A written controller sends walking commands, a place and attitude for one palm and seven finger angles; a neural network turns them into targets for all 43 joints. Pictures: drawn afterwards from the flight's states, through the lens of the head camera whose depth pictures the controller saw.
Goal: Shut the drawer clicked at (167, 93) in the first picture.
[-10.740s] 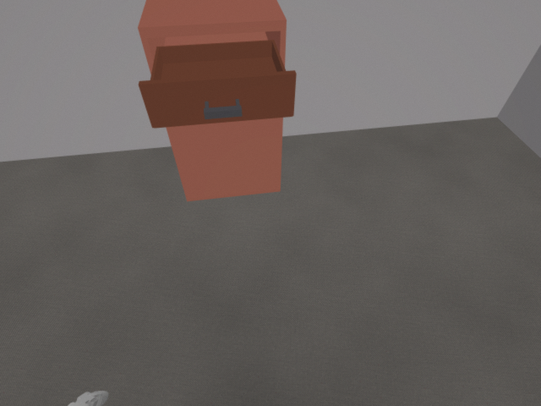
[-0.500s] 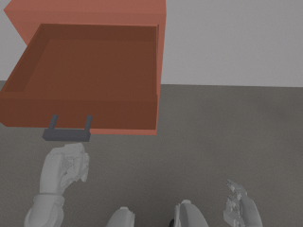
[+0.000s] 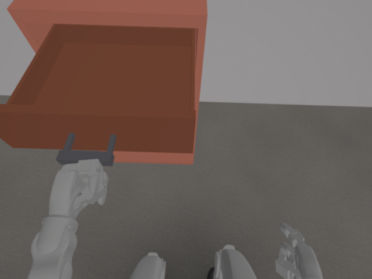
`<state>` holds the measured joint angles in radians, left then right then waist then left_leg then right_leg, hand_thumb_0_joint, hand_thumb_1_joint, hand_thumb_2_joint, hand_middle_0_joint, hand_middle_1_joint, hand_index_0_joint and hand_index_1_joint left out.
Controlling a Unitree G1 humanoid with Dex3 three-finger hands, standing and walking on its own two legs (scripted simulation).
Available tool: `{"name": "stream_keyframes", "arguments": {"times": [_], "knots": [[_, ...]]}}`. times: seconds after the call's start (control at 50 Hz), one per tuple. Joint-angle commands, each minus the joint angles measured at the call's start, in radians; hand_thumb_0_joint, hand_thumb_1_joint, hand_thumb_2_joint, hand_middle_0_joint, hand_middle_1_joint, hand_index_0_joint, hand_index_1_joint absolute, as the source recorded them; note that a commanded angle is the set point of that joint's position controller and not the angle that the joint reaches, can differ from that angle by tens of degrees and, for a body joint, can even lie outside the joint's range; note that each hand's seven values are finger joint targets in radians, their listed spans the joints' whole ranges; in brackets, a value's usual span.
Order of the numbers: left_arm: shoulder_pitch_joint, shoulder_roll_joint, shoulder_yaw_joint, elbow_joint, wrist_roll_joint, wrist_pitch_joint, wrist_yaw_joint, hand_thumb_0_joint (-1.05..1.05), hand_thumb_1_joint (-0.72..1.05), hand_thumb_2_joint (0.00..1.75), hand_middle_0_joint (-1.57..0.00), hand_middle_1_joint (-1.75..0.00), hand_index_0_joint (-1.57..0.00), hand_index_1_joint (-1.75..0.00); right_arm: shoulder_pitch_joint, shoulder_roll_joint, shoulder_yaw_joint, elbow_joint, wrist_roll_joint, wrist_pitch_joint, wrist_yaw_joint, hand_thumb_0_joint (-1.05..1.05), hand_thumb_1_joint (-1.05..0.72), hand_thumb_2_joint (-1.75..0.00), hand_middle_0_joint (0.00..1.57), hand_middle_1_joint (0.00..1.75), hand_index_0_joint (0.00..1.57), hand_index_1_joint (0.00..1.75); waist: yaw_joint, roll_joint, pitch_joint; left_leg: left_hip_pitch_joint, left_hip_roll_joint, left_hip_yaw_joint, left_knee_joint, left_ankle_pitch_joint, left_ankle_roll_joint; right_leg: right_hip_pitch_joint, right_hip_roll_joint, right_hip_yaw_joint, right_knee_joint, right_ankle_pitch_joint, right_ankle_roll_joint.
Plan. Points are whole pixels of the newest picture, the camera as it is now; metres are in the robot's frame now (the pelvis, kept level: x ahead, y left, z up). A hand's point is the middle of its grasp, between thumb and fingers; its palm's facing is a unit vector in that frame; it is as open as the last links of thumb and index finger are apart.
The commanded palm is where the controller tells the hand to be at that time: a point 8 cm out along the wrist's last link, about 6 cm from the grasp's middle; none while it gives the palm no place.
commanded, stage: push the drawer shut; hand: left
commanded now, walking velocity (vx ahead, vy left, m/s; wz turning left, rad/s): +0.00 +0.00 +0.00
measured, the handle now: (89, 148) +0.37 +0.22 +0.05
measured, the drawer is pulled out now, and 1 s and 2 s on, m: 0.28 0.16 0.04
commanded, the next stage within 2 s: none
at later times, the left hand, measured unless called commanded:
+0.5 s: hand (108, 160) +0.34 +0.18 +0.04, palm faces +0.00 -1.00 -0.05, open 3.2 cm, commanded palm +0.33 +0.23 +0.05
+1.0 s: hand (115, 133) +0.41 +0.18 +0.05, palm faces +0.01 -1.00 -0.05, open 3.3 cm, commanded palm +0.39 +0.23 +0.05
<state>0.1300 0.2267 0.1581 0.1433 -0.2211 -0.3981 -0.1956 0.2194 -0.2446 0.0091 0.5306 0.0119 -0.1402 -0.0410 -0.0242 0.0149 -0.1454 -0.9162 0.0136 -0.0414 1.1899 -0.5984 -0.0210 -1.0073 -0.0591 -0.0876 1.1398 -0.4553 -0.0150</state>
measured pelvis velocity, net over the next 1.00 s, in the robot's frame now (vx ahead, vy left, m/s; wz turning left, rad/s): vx -0.01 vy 0.00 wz -0.03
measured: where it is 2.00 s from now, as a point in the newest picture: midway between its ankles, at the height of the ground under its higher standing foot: outside the picture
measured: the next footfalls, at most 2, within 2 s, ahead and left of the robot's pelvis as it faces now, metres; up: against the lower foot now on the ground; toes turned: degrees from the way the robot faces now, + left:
none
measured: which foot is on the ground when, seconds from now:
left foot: down 0.00-1.00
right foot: down 0.00-1.00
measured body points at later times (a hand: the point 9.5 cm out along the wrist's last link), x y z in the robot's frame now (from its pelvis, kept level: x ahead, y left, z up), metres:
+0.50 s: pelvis -0.01 +0.01 +0.01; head +0.09 +0.01 +0.44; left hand +0.34 +0.23 +0.05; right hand +0.13 -0.25 -0.10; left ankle -0.01 +0.13 -0.64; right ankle +0.05 -0.12 -0.64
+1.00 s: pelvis -0.01 +0.00 +0.01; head +0.11 +0.01 +0.44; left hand +0.40 +0.23 +0.05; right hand +0.09 -0.26 -0.11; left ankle -0.01 +0.13 -0.64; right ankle +0.05 -0.12 -0.64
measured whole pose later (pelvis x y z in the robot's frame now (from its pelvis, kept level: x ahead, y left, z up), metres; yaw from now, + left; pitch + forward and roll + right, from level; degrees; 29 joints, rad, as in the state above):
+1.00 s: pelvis -0.01 +0.00 +0.01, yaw -1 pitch +20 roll +0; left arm -0.43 0.30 0.28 0.70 -0.17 -0.44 -0.18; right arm 0.27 -0.25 0.01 0.61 0.00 -0.05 -0.03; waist -0.08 0.00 -0.12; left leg -0.93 0.02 -0.01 1.14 -0.56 -0.01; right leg -1.03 -0.05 -0.06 1.09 -0.40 -0.01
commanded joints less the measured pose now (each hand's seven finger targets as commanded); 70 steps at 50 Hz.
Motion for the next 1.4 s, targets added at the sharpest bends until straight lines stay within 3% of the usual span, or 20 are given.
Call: {"name": "stream_keyframes", "arguments": {"times": [0.0,0.04,0.1,0.14,0.36,0.42,0.44,0.48,0.66,0.68,0.74,0.8,0.94,0.98,1.0,1.06,1.08,1.14,1.24,1.38], "knots": [[-0.254,0.116,0.051,-0.189,-0.013,-0.064,0.021,0.00,0.90,0.90,-1.40,-1.60,-1.40,-1.60,0.001,-0.137,-0.053,-0.122,0.004,-0.053,-0.007,0.00,-0.90,-0.90,0.20,0.30,0.20,0.30,-0.027,0.021,-0.321,0.056,-0.031,0.024,-0.180,0.298,0.034,0.343,0.030,0.055,-0.155,0.182,0.000],[-0.281,0.142,0.070,-0.146,-0.010,-0.059,0.023,0.00,0.90,0.90,-1.40,-1.60,-1.40,-1.60,0.003,-0.143,-0.052,-0.115,0.005,-0.049,-0.009,0.00,-0.90,-0.90,0.20,0.30,0.20,0.30,-0.036,-0.011,-0.303,0.039,-0.028,0.022,-0.182,0.279,0.036,0.337,0.032,0.056,-0.162,0.158,0.002],[-0.342,0.128,0.060,-0.128,-0.006,-0.062,0.025,0.00,0.90,0.90,-1.40,-1.60,-1.40,-1.60,-0.001,-0.139,-0.050,-0.110,0.005,-0.047,-0.009,0.00,-0.90,-0.90,0.20,0.30,0.20,0.30,-0.026,0.034,-0.316,0.058,-0.030,0.022,-0.197,0.267,0.031,0.331,0.031,0.054,-0.161,0.141,-0.002],[-0.361,0.143,0.071,-0.101,-0.006,-0.059,0.031,0.00,0.90,0.90,-1.40,-1.60,-1.40,-1.60,0.003,-0.143,-0.049,-0.108,0.005,-0.044,-0.008,0.00,-0.90,-0.90,0.20,0.30,0.20,0.30,-0.030,0.008,-0.308,0.049,-0.029,0.019,-0.201,0.264,0.033,0.334,0.032,0.054,-0.167,0.134,-0.002],[-0.515,0.150,0.080,0.002,0.009,-0.074,0.045,0.00,0.90,0.90,-1.40,-1.60,-1.40,-1.60,0.024,-0.144,-0.048,-0.083,0.001,-0.023,-0.005,0.00,-0.90,-0.90,0.20,0.30,0.20,0.30,-0.034,0.031,-0.335,0.075,-0.028,0.026,-0.220,0.284,0.029,0.341,0.034,0.056,-0.171,0.166,-0.004],[-0.574,0.166,0.094,0.057,0.012,-0.078,0.049,0.00,0.90,0.90,-1.40,-1.60,-1.40,-1.60,0.029,-0.146,-0.047,-0.074,0.002,-0.015,-0.005,0.00,-0.90,-0.90,0.20,0.30,0.20,0.30,-0.040,0.020,-0.309,0.053,-0.028,0.030,-0.222,0.252,0.027,0.338,0.032,0.062,-0.181,0.138,-0.002],[-0.596,0.175,0.098,0.080,0.014,-0.080,0.048,0.00,0.90,0.90,-1.40,-1.60,-1.40,-1.60,0.036,-0.151,-0.047,-0.071,0.001,-0.012,-0.007,0.00,-0.90,-0.90,0.20,0.30,0.20,0.30,-0.051,-0.015,-0.303,0.045,-0.025,0.023,-0.220,0.251,0.031,0.333,0.036,0.059,-0.179,0.136,-0.001],[-0.636,0.176,0.095,0.083,0.020,-0.088,0.044,0.00,0.90,0.90,-1.40,-1.60,-1.40,-1.60,0.039,-0.150,-0.049,-0.068,0.001,-0.007,-0.007,0.00,-0.90,-0.90,0.20,0.30,0.20,0.30,-0.044,0.030,-0.339,0.070,-0.026,0.024,-0.224,0.264,0.027,0.331,0.035,0.060,-0.171,0.149,-0.004],[-0.757,0.206,0.116,0.205,0.029,-0.089,0.036,0.00,0.90,0.90,-1.40,-1.60,-1.40,-1.60,0.079,-0.155,-0.050,-0.040,-0.001,0.020,-0.003,0.00,-0.90,-0.90,0.20,0.30,0.20,0.30,-0.057,0.031,-0.371,0.088,-0.021,0.026,-0.219,0.324,0.025,0.339,0.039,0.059,-0.163,0.220,-0.004],[-0.794,0.204,0.110,0.200,0.026,-0.091,0.036,0.00,0.90,0.90,-1.40,-1.60,-1.40,-1.60,0.078,-0.154,-0.050,-0.036,-0.002,0.021,-0.002,0.00,-0.90,-0.90,0.20,0.30,0.20,0.30,-0.061,0.057,-0.377,0.094,-0.021,0.028,-0.217,0.322,0.024,0.333,0.038,0.062,-0.165,0.219,-0.003],[-0.792,0.246,0.148,0.239,0.028,-0.095,0.033,0.00,0.90,0.90,-1.40,-1.60,-1.40,-1.60,0.093,-0.159,-0.051,-0.035,-0.005,0.031,-0.001,0.00,-0.90,-0.90,0.20,0.30,0.20,0.30,-0.051,0.031,-0.390,0.082,-0.022,0.028,-0.217,0.341,0.027,0.370,0.041,0.064,-0.163,0.249,-0.006],[-0.843,0.238,0.145,0.273,0.029,-0.100,0.030,0.00,0.90,0.90,-1.40,-1.60,-1.40,-1.60,0.101,-0.156,-0.051,-0.025,-0.004,0.039,0.002,0.00,-0.90,-0.90,0.20,0.30,0.20,0.30,-0.060,0.025,-0.388,0.074,-0.020,0.033,-0.218,0.336,0.026,0.370,0.040,0.067,-0.166,0.256,-0.002],[-0.905,0.286,0.186,0.336,0.039,-0.126,0.026,0.00,0.90,0.90,-1.40,-1.60,-1.40,-1.60,0.124,-0.160,-0.053,-0.018,-0.010,0.055,0.005,0.00,-0.90,-0.90,0.20,0.30,0.20,0.30,-0.059,0.041,-0.410,0.072,-0.022,0.037,-0.216,0.358,0.029,0.388,0.043,0.073,-0.164,0.286,-0.006],[-0.938,0.266,0.168,0.358,0.038,-0.128,0.022,0.00,0.90,0.90,-1.40,-1.60,-1.40,-1.60,0.127,-0.157,-0.051,-0.011,-0.009,0.059,0.007,0.00,-0.90,-0.90,0.20,0.30,0.20,0.30,-0.071,0.029,-0.411,0.067,-0.021,0.041,-0.213,0.351,0.029,0.388,0.042,0.077,-0.168,0.290,-0.002],[-0.948,0.300,0.196,0.364,0.042,-0.132,0.025,0.00,0.90,0.90,-1.40,-1.60,-1.40,-1.60,0.131,-0.160,-0.053,-0.007,-0.010,0.061,0.007,0.00,-0.90,-0.90,0.20,0.30,0.20,0.30,-0.065,0.032,-0.414,0.061,-0.020,0.041,-0.214,0.345,0.028,0.392,0.042,0.079,-0.168,0.283,-0.002],[-1.002,0.313,0.199,0.426,0.047,-0.133,0.017,0.00,0.90,0.90,-1.40,-1.60,-1.40,-1.60,0.142,-0.162,-0.050,0.004,-0.010,0.068,0.005,0.00,-0.90,-0.90,0.20,0.30,0.20,0.30,-0.086,0.014,-0.393,0.042,-0.020,0.042,-0.208,0.315,0.032,0.372,0.044,0.083,-0.173,0.259,0.002],[-1.037,0.320,0.205,0.434,0.044,-0.136,0.015,0.00,0.90,0.90,-1.40,-1.60,-1.40,-1.60,0.141,-0.161,-0.049,0.006,-0.011,0.068,0.004,0.00,-0.90,-0.90,0.20,0.30,0.20,0.30,-0.085,0.035,-0.386,0.031,-0.022,0.045,-0.206,0.308,0.033,0.375,0.042,0.089,-0.177,0.256,0.002],[-1.092,0.335,0.204,0.449,0.049,-0.146,0.003,0.00,0.90,0.90,-1.40,-1.60,-1.40,-1.60,0.155,-0.166,-0.051,0.009,-0.013,0.070,0.004,0.00,-0.90,-0.90,0.20,0.30,0.20,0.30,-0.090,0.068,-0.421,0.060,-0.022,0.039,-0.200,0.322,0.033,0.355,0.045,0.084,-0.164,0.257,-0.002],[-1.211,0.362,0.213,0.549,0.059,-0.151,-0.001,0.00,0.90,0.90,-1.40,-1.60,-1.40,-1.60,0.175,-0.175,-0.046,0.024,-0.018,0.079,0.003,0.00,-0.90,-0.90,0.20,0.30,0.20,0.30,-0.117,0.042,-0.413,0.039,-0.021,0.029,-0.189,0.291,0.038,0.317,0.049,0.081,-0.163,0.221,0.001],[-1.306,0.422,0.247,0.636,0.074,-0.155,-0.012,0.00,0.90,0.90,-1.40,-1.60,-1.40,-1.60,0.205,-0.183,-0.042,0.031,-0.026,0.096,0.011,0.00,-0.90,-0.90,0.20,0.30,0.20,0.30,-0.126,0.074,-0.470,0.040,-0.021,0.026,-0.175,0.319,0.040,0.319,0.053,0.083,-0.153,0.249,0.001]]}}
